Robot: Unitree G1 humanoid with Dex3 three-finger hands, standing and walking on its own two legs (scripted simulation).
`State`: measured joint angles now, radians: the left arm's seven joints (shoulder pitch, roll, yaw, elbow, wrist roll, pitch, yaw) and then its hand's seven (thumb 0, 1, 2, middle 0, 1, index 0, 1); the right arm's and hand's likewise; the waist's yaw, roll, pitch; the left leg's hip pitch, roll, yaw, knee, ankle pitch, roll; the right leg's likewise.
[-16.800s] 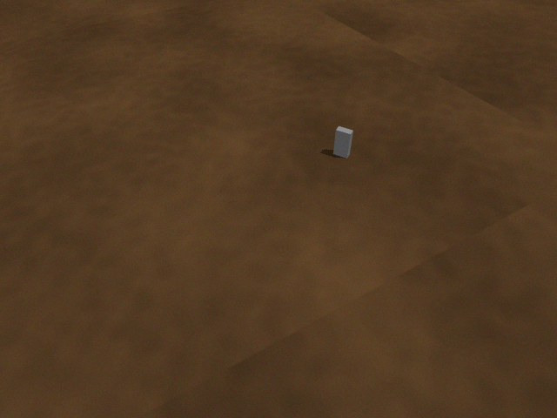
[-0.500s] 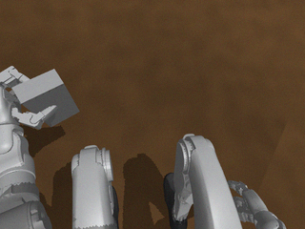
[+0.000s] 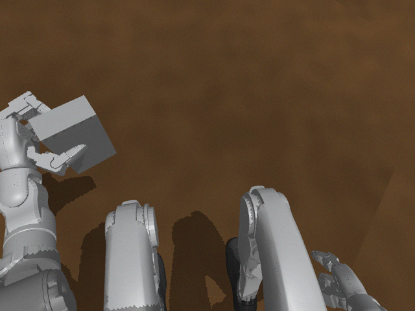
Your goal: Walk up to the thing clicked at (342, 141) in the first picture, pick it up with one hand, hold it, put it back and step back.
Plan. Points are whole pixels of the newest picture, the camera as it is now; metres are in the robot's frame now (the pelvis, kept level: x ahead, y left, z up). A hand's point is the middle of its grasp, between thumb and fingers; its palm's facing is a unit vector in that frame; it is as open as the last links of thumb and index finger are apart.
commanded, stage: lift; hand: left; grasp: from the side
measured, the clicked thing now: (81, 139) +0.44 +0.22 -0.05
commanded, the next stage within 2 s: hold in 1.94 s
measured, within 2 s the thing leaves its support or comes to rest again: neither
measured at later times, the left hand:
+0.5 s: hand (20, 118) +0.41 +0.24 +0.09, palm faces +0.17 -0.99 -0.03, open 8.6 cm
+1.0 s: hand out of the picture +0.39 +0.23 +0.27, palm faces +0.20 -0.98 -0.04, open 8.6 cm
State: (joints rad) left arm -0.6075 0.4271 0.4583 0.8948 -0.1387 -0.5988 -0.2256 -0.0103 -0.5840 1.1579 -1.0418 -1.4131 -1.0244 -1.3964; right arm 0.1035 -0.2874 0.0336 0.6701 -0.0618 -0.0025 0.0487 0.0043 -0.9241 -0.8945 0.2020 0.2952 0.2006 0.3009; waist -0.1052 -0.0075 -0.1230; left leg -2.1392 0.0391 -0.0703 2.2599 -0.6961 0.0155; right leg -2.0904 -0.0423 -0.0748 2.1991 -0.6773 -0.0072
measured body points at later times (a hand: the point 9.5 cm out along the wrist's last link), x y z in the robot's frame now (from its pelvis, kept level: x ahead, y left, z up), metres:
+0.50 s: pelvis +0.01 +0.00 +0.08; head +0.19 +0.04 +0.49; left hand +0.40 +0.30 +0.09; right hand +0.17 -0.26 -0.04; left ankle +0.08 +0.12 -0.35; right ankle +0.10 -0.12 -0.35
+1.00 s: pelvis +0.05 +0.01 +0.24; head +0.16 +0.04 +0.67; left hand +0.37 +0.28 +0.27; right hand +0.22 -0.24 +0.14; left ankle +0.08 +0.12 -0.35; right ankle +0.10 -0.12 -0.34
